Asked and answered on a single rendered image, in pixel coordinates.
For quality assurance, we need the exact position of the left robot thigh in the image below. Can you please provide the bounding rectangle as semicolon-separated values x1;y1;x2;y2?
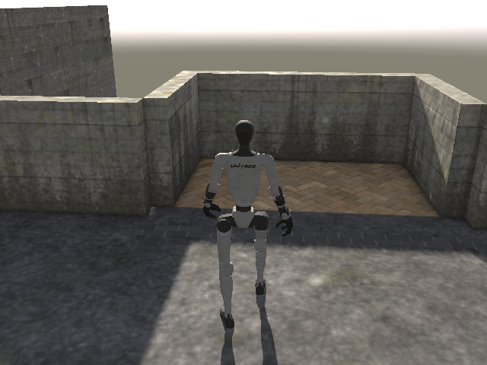
217;213;234;277

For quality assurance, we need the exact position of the robot left hand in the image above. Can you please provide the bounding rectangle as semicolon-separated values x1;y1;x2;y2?
203;204;221;218

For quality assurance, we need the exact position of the robot left shin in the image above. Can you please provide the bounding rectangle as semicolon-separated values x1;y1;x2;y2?
219;263;233;318

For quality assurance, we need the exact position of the left robot forearm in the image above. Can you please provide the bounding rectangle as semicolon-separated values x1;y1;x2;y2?
203;181;216;208

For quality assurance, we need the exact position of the robot left upper arm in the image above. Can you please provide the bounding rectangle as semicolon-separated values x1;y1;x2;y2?
208;153;228;193

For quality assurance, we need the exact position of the robot right hand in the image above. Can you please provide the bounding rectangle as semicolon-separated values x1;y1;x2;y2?
275;215;293;236

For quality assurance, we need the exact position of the robot right upper arm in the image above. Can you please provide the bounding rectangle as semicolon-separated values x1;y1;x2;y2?
260;154;280;197

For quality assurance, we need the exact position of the right robot forearm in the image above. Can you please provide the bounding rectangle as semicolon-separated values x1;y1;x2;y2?
273;185;290;220

